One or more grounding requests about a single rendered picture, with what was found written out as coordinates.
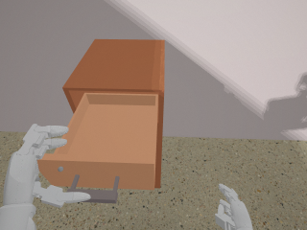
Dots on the cabinet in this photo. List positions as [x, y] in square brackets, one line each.
[123, 66]

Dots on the drawer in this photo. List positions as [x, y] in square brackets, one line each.
[109, 135]

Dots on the left robot hand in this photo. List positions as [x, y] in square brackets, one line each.
[20, 185]

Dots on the handle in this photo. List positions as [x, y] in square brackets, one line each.
[97, 196]

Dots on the right robot hand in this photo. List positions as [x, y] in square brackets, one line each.
[236, 216]

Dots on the robot left forearm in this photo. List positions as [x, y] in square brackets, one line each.
[17, 216]

